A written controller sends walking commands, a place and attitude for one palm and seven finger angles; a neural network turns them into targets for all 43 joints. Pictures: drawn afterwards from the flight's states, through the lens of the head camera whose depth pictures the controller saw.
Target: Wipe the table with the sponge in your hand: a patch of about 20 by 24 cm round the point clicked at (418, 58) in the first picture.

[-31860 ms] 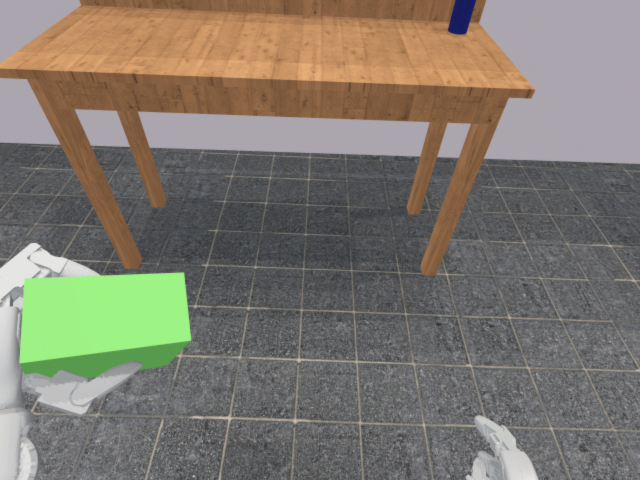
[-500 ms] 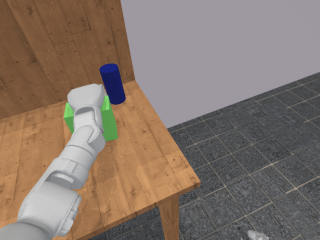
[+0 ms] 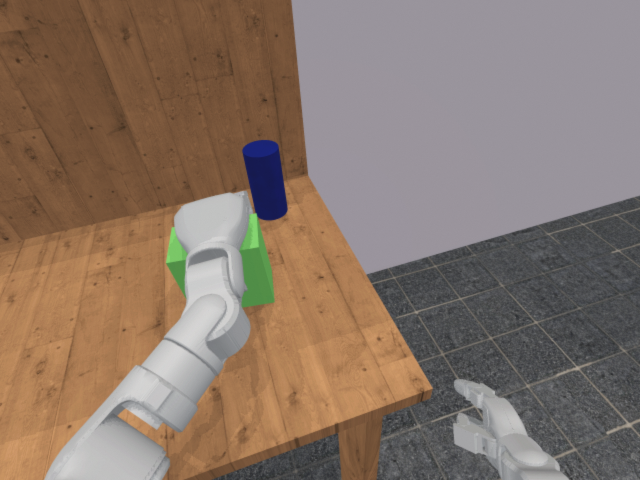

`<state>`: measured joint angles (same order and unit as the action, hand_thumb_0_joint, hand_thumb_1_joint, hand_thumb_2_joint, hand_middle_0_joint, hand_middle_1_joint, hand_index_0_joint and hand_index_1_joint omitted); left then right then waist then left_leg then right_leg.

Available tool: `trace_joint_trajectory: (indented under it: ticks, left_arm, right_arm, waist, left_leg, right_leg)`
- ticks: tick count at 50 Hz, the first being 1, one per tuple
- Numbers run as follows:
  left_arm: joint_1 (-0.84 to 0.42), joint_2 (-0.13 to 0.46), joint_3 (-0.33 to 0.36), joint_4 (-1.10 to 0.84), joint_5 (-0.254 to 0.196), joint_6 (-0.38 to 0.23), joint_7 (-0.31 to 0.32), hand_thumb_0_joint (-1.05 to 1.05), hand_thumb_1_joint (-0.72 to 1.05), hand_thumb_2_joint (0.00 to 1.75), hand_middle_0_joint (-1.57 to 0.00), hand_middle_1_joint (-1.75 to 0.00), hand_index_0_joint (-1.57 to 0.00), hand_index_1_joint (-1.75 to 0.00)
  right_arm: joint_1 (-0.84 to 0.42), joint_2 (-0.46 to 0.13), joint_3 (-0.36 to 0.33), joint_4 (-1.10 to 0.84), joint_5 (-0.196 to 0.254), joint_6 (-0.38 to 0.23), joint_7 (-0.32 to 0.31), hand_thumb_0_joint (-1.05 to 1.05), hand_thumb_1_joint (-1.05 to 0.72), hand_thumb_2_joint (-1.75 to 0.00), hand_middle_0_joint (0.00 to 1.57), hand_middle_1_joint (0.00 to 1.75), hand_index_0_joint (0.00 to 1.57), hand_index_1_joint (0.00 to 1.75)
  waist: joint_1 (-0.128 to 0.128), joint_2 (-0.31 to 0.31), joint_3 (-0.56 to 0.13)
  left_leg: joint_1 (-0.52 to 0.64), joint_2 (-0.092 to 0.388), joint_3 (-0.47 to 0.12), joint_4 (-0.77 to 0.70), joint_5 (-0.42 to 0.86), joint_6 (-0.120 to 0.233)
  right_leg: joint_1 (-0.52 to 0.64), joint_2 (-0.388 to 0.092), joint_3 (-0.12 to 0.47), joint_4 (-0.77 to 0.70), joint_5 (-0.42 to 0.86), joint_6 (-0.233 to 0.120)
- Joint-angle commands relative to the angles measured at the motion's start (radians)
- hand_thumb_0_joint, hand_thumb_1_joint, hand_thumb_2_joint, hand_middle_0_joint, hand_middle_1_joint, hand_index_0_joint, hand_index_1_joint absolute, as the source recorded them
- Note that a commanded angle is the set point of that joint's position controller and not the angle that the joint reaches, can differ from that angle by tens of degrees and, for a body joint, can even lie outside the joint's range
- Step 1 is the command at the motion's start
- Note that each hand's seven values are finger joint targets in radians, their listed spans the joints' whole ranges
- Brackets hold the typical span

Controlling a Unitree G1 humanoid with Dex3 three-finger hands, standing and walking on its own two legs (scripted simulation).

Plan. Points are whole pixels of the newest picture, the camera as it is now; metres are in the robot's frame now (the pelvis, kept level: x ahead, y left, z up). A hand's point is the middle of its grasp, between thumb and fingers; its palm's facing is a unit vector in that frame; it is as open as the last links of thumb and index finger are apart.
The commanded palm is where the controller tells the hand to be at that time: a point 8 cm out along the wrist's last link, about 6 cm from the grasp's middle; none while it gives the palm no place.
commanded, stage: wipe back along the third lane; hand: left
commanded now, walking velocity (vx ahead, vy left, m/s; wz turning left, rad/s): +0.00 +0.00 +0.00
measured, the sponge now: (229, 275) +0.36 +0.18 +0.09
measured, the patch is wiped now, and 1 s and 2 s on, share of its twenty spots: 0.95 0.95 0.95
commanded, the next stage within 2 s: slide back across to the middle lane in 0.92 s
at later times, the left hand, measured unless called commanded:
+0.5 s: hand (240, 284) +0.30 +0.13 +0.14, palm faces +0.19 -0.15 -0.97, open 10.4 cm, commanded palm +0.25 +0.13 +0.16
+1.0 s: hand (255, 310) +0.26 +0.11 +0.14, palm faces +0.22 -0.20 -0.96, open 10.4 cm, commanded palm +0.20 +0.10 +0.16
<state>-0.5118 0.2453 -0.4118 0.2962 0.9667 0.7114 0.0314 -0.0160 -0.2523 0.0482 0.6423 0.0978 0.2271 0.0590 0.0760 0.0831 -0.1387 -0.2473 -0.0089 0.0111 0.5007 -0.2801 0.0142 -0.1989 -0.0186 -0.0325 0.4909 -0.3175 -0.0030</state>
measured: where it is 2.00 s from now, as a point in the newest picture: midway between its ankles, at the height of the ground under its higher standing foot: outside the picture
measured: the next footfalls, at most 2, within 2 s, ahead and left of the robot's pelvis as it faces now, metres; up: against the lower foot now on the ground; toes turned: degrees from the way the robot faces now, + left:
none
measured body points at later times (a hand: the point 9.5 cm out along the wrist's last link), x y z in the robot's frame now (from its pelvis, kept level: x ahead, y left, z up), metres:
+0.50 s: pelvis -0.02 -0.02 +0.00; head -0.07 -0.07 +0.44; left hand +0.29 +0.14 +0.19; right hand +0.21 -0.23 -0.08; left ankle -0.01 +0.11 -0.74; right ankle -0.04 -0.12 -0.74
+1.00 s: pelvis -0.02 -0.04 +0.00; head -0.08 -0.10 +0.44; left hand +0.25 +0.11 +0.19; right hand +0.22 -0.25 -0.07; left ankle -0.01 +0.11 -0.74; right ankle -0.04 -0.12 -0.74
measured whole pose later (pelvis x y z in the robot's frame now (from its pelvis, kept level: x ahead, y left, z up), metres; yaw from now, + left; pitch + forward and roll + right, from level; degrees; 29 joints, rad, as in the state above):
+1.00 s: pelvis -0.02 -0.04 +0.00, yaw -1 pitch -3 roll +1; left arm -0.08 0.29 -0.36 -0.18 0.94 0.61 0.07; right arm 0.01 -0.28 0.03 0.61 0.10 0.22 0.06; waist 0.08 0.13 -0.11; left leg -0.19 0.05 0.01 0.49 -0.26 -0.02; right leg -0.17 0.04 -0.03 0.53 -0.31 -0.06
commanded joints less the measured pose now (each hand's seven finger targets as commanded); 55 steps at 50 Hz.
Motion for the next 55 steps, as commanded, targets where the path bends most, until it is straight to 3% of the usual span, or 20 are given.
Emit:
trace_joint_trajectory:
  ticks: [1,2,3,4,6,7,11,12,16,22,28,33,41,42,45,47,49,52,53,55]
  left_arm:
    - [-0.047,-0.009,0.018,-0.167,-0.056,0.012,-0.044,0.00,0.10,1.30,-1.20,-1.60,-1.20,-1.60]
    - [-0.039,-0.041,-0.008,-0.210,-0.067,0.007,-0.050,0.00,0.10,1.30,-1.20,-1.60,-1.20,-1.60]
    - [0.002,-0.008,0.014,-0.217,-0.061,0.008,-0.048,0.00,0.10,1.30,-1.20,-1.60,-1.20,-1.60]
    - [0.006,-0.036,-0.015,-0.246,-0.061,0.009,-0.050,0.00,0.10,1.30,-1.20,-1.60,-1.20,-1.60]
    - [0.050,0.004,0.019,-0.291,-0.063,0.006,-0.047,0.00,0.10,1.30,-1.20,-1.60,-1.20,-1.60]
    - [0.045,-0.024,-0.002,-0.309,-0.071,0.001,-0.050,0.00,0.10,1.30,-1.20,-1.60,-1.20,-1.60]
    - [0.109,0.012,0.026,-0.355,-0.068,-0.003,-0.036,0.00,0.10,1.30,-1.20,-1.60,-1.20,-1.60]
    - [0.078,-0.028,-0.011,-0.376,-0.075,-0.009,-0.038,0.00,0.10,1.30,-1.20,-1.60,-1.20,-1.60]
    - [0.084,0.034,0.042,-0.340,-0.065,-0.011,-0.020,0.00,0.10,1.30,-1.20,-1.60,-1.20,-1.60]
    - [0.109,0.016,0.032,-0.363,-0.079,-0.023,-0.010,0.00,0.10,1.30,-1.20,-1.60,-1.20,-1.60]
    - [0.166,0.043,0.051,-0.343,-0.090,-0.032,-0.007,0.00,0.10,1.30,-1.20,-1.60,-1.20,-1.60]
    - [0.186,0.021,0.027,-0.352,-0.093,-0.050,-0.010,0.00,0.10,1.30,-1.20,-1.60,-1.20,-1.60]
    - [0.334,0.020,0.035,-0.456,-0.107,-0.074,-0.013,0.00,0.10,1.30,-1.20,-1.60,-1.20,-1.60]
    - [0.315,0.000,0.016,-0.478,-0.112,-0.081,-0.017,0.00,0.10,1.30,-1.20,-1.60,-1.20,-1.60]
    - [0.370,0.030,0.047,-0.486,-0.112,-0.090,-0.009,0.00,0.10,1.30,-1.20,-1.60,-1.20,-1.60]
    - [0.361,-0.005,0.015,-0.534,-0.117,-0.100,-0.010,0.00,0.10,1.30,-1.20,-1.60,-1.20,-1.60]
    - [0.441,0.021,0.044,-0.538,-0.116,-0.102,-0.003,0.00,0.10,1.30,-1.20,-1.60,-1.20,-1.60]
    - [0.432,0.004,0.025,-0.611,-0.120,-0.109,-0.005,0.00,0.10,1.30,-1.20,-1.60,-1.20,-1.60]
    - [0.450,0.068,0.086,-0.607,-0.116,-0.109,0.004,0.00,0.10,1.30,-1.20,-1.60,-1.20,-1.60]
    - [0.476,0.096,0.120,-0.633,-0.117,-0.109,0.011,0.00,0.10,1.30,-1.20,-1.60,-1.20,-1.60]
  right_arm:
    - [-0.228,-0.097,-0.028,-0.181,0.007,-0.039,0.007,0.00,-0.90,-0.90,0.20,0.30,0.20,0.30]
    - [-0.236,-0.089,-0.031,-0.194,0.009,-0.037,0.011,0.00,-0.90,-0.90,0.20,0.30,0.20,0.30]
    - [-0.237,-0.095,-0.028,-0.190,0.009,-0.034,0.011,0.00,-0.90,-0.90,0.20,0.30,0.20,0.30]
    - [-0.239,-0.093,-0.025,-0.194,0.007,-0.030,0.014,0.00,-0.90,-0.90,0.20,0.30,0.20,0.30]
    - [-0.242,-0.092,-0.024,-0.198,0.008,-0.027,0.016,0.00,-0.90,-0.90,0.20,0.30,0.20,0.30]
    - [-0.247,-0.085,-0.027,-0.205,0.011,-0.025,0.016,0.00,-0.90,-0.90,0.20,0.30,0.20,0.30]
    - [-0.247,-0.089,-0.024,-0.202,0.010,-0.019,0.012,0.00,-0.90,-0.90,0.20,0.30,0.20,0.30]
    - [-0.250,-0.083,-0.025,-0.207,0.013,-0.017,0.012,0.00,-0.90,-0.90,0.20,0.30,0.20,0.30]
    - [-0.243,-0.092,-0.024,-0.192,0.011,-0.019,-0.001,0.00,-0.90,-0.90,0.20,0.30,0.20,0.30]
    - [-0.253,-0.088,-0.029,-0.207,0.014,-0.026,-0.007,0.00,-0.90,-0.90,0.20,0.30,0.20,0.30]
    - [-0.255,-0.095,-0.032,-0.205,0.016,-0.041,-0.012,0.00,-0.90,-0.90,0.20,0.30,0.20,0.30]
    - [-0.256,-0.094,-0.035,-0.207,0.018,-0.057,-0.010,0.00,-0.90,-0.90,0.20,0.30,0.20,0.30]
    - [-0.260,-0.086,-0.040,-0.225,0.012,-0.063,0.001,0.00,-0.90,-0.90,0.20,0.30,0.20,0.30]
    - [-0.256,-0.079,-0.040,-0.231,0.016,-0.063,0.004,0.00,-0.90,-0.90,0.20,0.30,0.20,0.30]
    - [-0.258,-0.084,-0.040,-0.223,0.010,-0.062,-0.001,0.00,-0.90,-0.90,0.20,0.30,0.20,0.30]
    - [-0.253,-0.074,-0.042,-0.233,0.013,-0.062,0.006,0.00,-0.90,-0.90,0.20,0.30,0.20,0.30]
    - [-0.257,-0.081,-0.043,-0.229,0.009,-0.058,0.007,0.00,-0.90,-0.90,0.20,0.30,0.20,0.30]
    - [-0.253,-0.072,-0.042,-0.241,0.010,-0.051,0.012,0.00,-0.90,-0.90,0.20,0.30,0.20,0.30]
    - [-0.250,-0.080,-0.043,-0.233,0.006,-0.050,0.007,0.00,-0.90,-0.90,0.20,0.30,0.20,0.30]
    - [-0.250,-0.078,-0.039,-0.236,0.002,-0.047,0.000,0.00,-0.90,-0.90,0.20,0.30,0.20,0.30]
  waist:
    - [-0.005,-0.161,-0.137]
    - [-0.013,-0.181,-0.146]
    - [-0.006,-0.175,-0.112]
    - [-0.009,-0.154,-0.117]
    - [-0.002,-0.160,-0.114]
    - [-0.011,-0.186,-0.112]
    - [-0.001,-0.163,-0.084]
    - [-0.016,-0.174,-0.088]
    - [-0.006,-0.163,-0.058]
    - [-0.003,-0.155,-0.069]
    - [0.001,-0.202,-0.019]
    - [-0.001,-0.197,0.008]
    - [0.014,-0.206,0.018]
    - [0.001,-0.208,0.013]
    - [0.012,-0.209,0.040]
    - [0.001,-0.203,0.015]
    - [0.017,-0.193,0.025]
    - [0.005,-0.201,-0.005]
    - [0.017,-0.213,-0.001]
    - [0.022,-0.201,-0.008]
  left_leg:
    - [0.087,0.001,0.004,-0.020,0.420,0.015]
    - [0.086,0.005,0.003,-0.020,0.433,0.016]
    - [0.084,0.006,0.001,-0.020,0.414,0.015]
    - [0.087,0.005,0.004,-0.019,0.421,0.016]
    - [0.082,0.005,0.003,-0.020,0.412,0.015]
    - [0.077,0.009,0.002,-0.022,0.408,0.016]
    - [0.072,0.007,0.004,-0.029,0.360,0.013]
    - [0.073,0.012,0.002,-0.034,0.349,0.015]
    - [0.060,0.008,0.004,-0.043,0.271,0.014]
    - [0.054,0.004,0.005,-0.052,0.213,0.018]
    - [0.037,0.000,0.018,-0.053,0.152,0.022]
    - [0.040,-0.003,0.021,-0.054,0.126,0.024]
    - [0.049,-0.008,0.030,-0.034,0.170,0.030]
    - [0.050,-0.003,0.029,-0.038,0.174,0.030]
    - [0.055,-0.005,0.028,-0.033,0.171,0.029]
    - [0.062,0.000,0.027,-0.035,0.195,0.030]
    - [0.062,-0.001,0.026,-0.030,0.204,0.028]
    - [0.068,0.002,0.026,-0.027,0.239,0.030]
    - [0.070,0.000,0.024,-0.023,0.233,0.029]
    - [0.068,-0.003,0.027,-0.018,0.242,0.030]
  right_leg:
    - [0.084,0.041,-0.029,-0.006,0.527,-0.064]
    - [0.096,0.039,-0.036,-0.002,0.538,-0.063]
    - [0.077,0.043,-0.030,-0.007,0.514,-0.063]
    - [0.078,0.042,-0.030,-0.001,0.524,-0.065]
    - [0.087,0.045,-0.024,-0.003,0.522,-0.065]
    - [0.088,0.045,-0.030,-0.002,0.510,-0.063]
    - [0.069,0.049,-0.014,-0.010,0.458,-0.064]
    - [0.063,0.049,-0.022,-0.010,0.431,-0.063]
    - [0.037,0.052,-0.001,-0.030,0.337,-0.062]
    - [0.038,0.051,0.012,-0.052,0.252,-0.059]
    - [0.022,0.044,0.036,-0.085,0.170,-0.043]
    - [-0.003,0.041,0.047,-0.103,0.106,-0.041]
    - [0.014,0.037,0.073,-0.110,0.182,-0.036]
    - [0.013,0.036,0.060,-0.106,0.183,-0.035]
    - [-0.001,0.040,0.084,-0.116,0.176,-0.036]
    - [0.013,0.041,0.066,-0.099,0.218,-0.036]
    - [0.015,0.044,0.078,-0.094,0.235,-0.038]
    - [0.039,0.044,0.067,-0.074,0.310,-0.038]
    - [0.041,0.046,0.087,-0.076,0.305,-0.038]
    - [0.054,0.043,0.096,-0.071,0.343,-0.038]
